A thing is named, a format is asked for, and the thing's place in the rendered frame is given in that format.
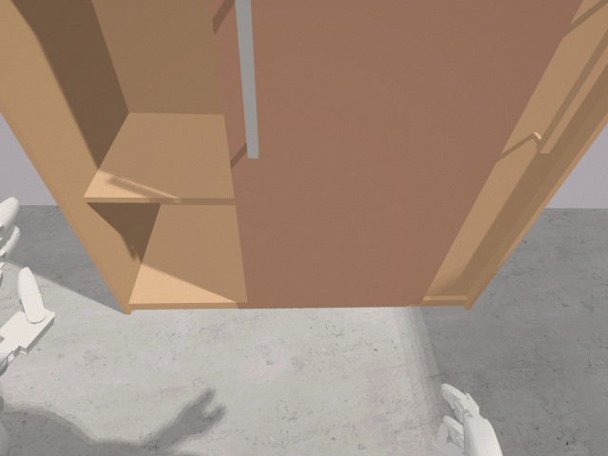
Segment wardrobe door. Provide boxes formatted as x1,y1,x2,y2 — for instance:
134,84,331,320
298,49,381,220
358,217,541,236
425,0,608,296
210,0,583,306

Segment robot right hand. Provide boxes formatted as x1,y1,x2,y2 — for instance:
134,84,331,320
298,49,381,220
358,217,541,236
431,384,503,456

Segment robot left hand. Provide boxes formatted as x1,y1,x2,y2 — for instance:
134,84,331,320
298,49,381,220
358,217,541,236
0,197,55,376

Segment handle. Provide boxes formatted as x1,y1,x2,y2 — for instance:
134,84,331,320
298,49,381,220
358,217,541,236
536,29,608,153
235,0,258,159

